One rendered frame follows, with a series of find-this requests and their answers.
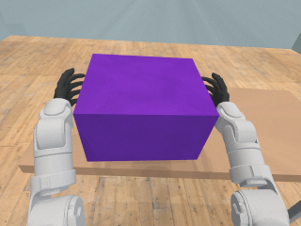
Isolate right robot upper arm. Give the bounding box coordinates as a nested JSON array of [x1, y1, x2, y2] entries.
[[230, 189, 289, 226]]

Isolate carton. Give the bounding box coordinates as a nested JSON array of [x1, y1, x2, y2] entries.
[[72, 54, 219, 162]]

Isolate table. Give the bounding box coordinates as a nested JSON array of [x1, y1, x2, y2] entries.
[[18, 77, 301, 224]]

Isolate right robot hand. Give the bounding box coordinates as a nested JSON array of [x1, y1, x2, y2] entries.
[[201, 73, 230, 108]]

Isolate robot right forearm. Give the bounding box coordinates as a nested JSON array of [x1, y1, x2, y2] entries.
[[214, 102, 290, 225]]

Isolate left robot upper arm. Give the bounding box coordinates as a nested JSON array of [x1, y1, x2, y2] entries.
[[27, 194, 87, 226]]

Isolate robot left forearm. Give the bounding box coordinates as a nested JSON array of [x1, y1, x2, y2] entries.
[[26, 98, 77, 226]]

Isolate left robot hand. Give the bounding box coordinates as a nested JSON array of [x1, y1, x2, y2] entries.
[[53, 68, 86, 106]]

